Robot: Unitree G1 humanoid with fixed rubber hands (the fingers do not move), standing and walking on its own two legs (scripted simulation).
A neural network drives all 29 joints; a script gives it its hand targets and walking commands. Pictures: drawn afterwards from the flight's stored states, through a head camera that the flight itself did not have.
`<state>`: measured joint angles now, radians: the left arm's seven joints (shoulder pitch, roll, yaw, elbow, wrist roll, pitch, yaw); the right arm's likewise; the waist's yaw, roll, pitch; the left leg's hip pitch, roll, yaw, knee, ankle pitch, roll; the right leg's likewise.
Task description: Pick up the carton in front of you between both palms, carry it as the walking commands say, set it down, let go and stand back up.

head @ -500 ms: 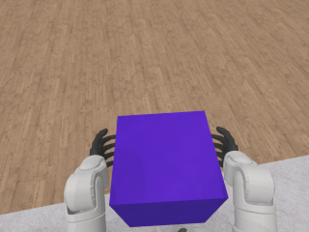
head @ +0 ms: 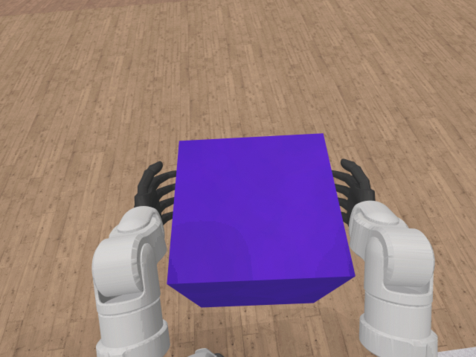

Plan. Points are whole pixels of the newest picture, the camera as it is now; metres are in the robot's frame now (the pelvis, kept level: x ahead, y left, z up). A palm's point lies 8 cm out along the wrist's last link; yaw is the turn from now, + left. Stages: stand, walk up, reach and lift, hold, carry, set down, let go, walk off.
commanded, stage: carry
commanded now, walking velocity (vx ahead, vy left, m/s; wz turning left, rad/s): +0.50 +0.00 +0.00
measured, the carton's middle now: (254, 231) +0.31 +0.00 +0.06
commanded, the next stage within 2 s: none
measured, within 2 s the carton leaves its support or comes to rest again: neither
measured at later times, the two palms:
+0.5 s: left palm (177, 59) +0.74 +0.16 +0.15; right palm (303, 58) +0.73 -0.14 +0.15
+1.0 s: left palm out of the picture +1.06 +0.19 +0.20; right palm out of the picture +1.05 -0.11 +0.19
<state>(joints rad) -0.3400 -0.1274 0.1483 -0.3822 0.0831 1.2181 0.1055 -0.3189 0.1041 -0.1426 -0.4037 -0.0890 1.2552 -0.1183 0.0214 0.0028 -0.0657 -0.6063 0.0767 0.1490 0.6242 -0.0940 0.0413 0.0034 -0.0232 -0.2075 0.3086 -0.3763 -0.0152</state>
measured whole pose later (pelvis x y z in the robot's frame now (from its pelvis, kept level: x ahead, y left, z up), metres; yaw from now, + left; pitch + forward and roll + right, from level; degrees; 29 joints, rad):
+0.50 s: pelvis +0.33 +0.02 -0.01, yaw +1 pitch +6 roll -1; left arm -0.94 0.00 0.33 0.07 0.09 1.31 0.13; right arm -0.91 0.01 -0.32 0.05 -0.07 1.32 -0.15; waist -0.03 0.00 0.06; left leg -0.15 0.02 0.15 0.54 -0.53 0.05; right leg -0.67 -0.01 -0.15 0.66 -0.19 -0.07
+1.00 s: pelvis +0.67 +0.04 +0.04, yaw +4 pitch +5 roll +1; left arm -0.83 0.01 0.29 0.02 0.06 1.30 0.10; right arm -0.81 0.02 -0.24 0.01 -0.10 1.32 -0.13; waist -0.08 0.00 0.03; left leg -0.49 -0.08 0.09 0.65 -0.36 0.10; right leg -0.43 -0.01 -0.02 1.27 -0.49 0.00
